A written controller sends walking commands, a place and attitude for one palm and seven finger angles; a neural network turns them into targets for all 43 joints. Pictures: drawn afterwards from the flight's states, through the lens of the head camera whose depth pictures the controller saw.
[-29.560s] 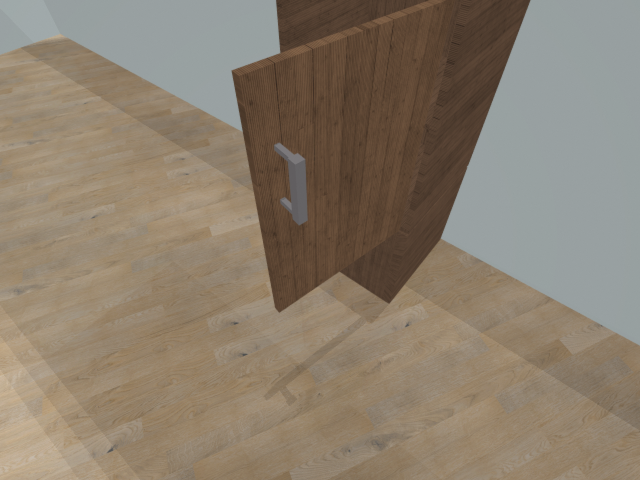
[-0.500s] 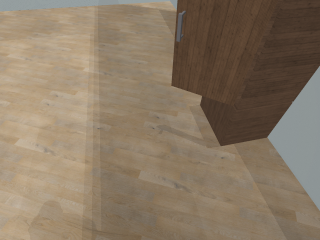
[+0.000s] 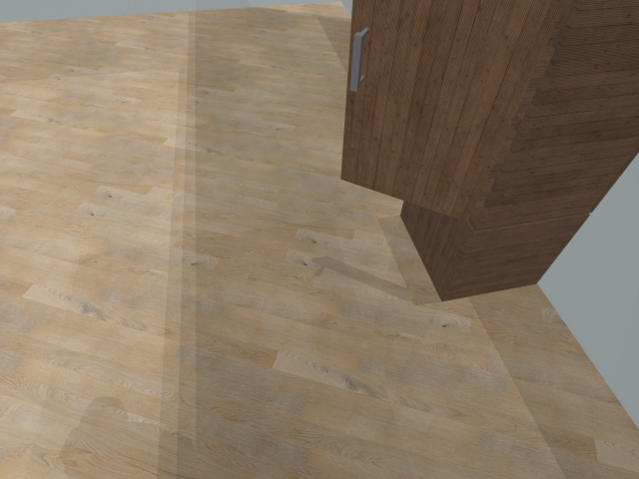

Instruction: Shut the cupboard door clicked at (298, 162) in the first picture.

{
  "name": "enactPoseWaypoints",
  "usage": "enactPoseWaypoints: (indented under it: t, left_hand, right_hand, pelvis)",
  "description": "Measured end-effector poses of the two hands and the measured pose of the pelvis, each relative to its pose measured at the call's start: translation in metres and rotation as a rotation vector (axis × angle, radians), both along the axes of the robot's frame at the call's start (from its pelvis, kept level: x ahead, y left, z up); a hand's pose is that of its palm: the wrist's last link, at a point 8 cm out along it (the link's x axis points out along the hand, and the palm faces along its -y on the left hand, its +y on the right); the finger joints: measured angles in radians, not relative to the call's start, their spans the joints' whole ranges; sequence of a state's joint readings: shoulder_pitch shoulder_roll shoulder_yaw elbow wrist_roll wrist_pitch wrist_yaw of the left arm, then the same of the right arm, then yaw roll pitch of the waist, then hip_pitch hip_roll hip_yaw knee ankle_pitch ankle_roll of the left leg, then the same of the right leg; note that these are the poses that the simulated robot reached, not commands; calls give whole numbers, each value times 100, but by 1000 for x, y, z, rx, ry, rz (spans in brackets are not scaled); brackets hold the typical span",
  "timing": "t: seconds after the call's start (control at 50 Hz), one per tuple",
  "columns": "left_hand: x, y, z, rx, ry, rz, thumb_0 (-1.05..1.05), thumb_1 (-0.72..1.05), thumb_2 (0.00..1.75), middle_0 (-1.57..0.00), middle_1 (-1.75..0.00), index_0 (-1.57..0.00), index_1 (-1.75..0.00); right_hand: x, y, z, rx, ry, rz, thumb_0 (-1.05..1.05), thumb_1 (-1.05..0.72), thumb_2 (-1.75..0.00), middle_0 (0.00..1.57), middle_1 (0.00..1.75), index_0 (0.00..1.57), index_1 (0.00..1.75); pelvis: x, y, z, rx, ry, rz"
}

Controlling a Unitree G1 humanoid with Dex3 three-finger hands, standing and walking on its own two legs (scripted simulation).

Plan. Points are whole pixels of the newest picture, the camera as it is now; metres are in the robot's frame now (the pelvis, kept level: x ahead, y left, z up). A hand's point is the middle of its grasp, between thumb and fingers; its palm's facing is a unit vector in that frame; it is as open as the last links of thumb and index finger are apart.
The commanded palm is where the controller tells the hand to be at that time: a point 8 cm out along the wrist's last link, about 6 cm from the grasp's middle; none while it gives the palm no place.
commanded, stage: walk to a spot facing it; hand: left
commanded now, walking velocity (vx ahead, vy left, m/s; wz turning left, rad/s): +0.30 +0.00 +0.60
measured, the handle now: (360, 60) +0.99 -0.06 +0.06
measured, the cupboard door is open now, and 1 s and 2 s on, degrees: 51 51 51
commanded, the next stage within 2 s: turn to face it in 0.40 s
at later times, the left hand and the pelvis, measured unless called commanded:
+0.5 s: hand (138, 459) +0.18 +0.28 -0.17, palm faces +0.25 -0.94 -0.23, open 7.4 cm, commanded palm none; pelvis +0.15 +0.06 +0.00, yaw +15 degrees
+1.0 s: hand (177, 380) +0.30 +0.26 -0.18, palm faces +0.16 -0.96 -0.22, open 7.3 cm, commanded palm none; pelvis +0.29 +0.06 -0.01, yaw +5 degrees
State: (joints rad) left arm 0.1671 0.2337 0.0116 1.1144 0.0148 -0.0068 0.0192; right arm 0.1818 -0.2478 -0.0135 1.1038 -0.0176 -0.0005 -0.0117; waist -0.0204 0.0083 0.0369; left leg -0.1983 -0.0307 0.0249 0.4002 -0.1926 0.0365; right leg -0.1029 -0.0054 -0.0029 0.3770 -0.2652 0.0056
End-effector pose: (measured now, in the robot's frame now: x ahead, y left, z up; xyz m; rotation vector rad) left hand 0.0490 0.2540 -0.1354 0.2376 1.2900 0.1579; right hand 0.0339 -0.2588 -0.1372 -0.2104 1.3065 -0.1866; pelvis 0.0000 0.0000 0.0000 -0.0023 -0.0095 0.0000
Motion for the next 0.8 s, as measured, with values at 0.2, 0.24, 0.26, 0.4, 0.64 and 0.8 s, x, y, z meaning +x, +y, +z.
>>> enactPoseWaypoints:
  t: [0.2, 0.24, 0.26, 0.4, 0.64, 0.8]
  left_hand:
    - [-20, 10, -31, -81, 60, 183, 0, 91, 90, -20, -30, -21, -30]
    - [-23, 20, -42, -93, 97, 218, 0, 90, 90, -20, -30, -21, -30]
    - [-23, 25, -45, -95, 117, 228, 0, 90, 90, -20, -30, -21, -30]
    - [40, 58, -18, -52, 50, 247, 1, 91, 90, -20, -30, -20, -30]
    - [203, 49, -3, -18, -146, 223, 0, 91, 90, -19, -29, -20, -30]
    - [230, 23, -9, -35, -52, 243, -1, 93, 90, -20, -30, -21, -30]
  right_hand:
    - [50, 32, -4, -4, 88, 109, 0, -90, -90, 20, 30, 20, 29]
    - [70, 40, -10, -16, 65, 143, 0, -90, -90, 20, 30, 20, 29]
    - [78, 44, -12, -22, 53, 152, 0, -90, -90, 20, 30, 20, 29]
    - [110, 73, -5, -2, 105, 187, 0, -90, -90, 20, 30, 20, 29]
    - [209, 91, -27, 86, 133, 187, 0, -90, -90, 20, 30, 21, 30]
    - [308, 83, -25, 77, 36, 173, 0, -90, -90, 20, 30, 20, 29]
  pelvis:
    - [50, 23, -15, -12, -5, 146]
    - [62, 35, -25, -3, -6, 169]
    - [67, 41, -28, 1, -5, 176]
    - [107, 58, -12, 12, 25, 230]
    - [218, 50, -16, 31, 7, 248]
    - [263, 43, -12, 8, 8, 194]
